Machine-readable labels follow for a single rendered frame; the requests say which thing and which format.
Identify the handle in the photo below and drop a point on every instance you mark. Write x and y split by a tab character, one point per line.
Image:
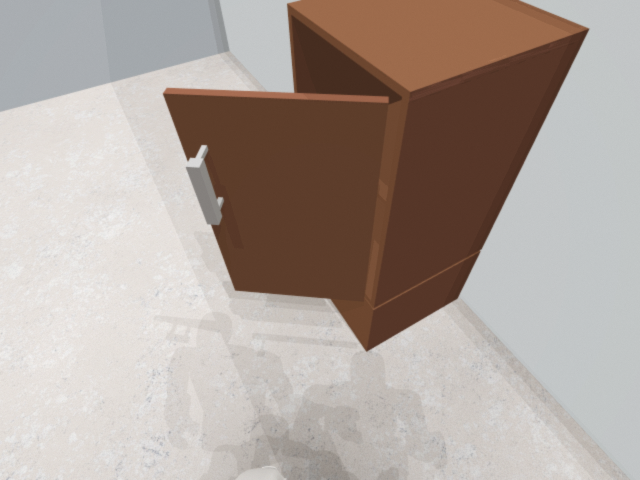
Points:
203	188

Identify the cupboard door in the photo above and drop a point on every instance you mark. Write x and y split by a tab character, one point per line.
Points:
299	175

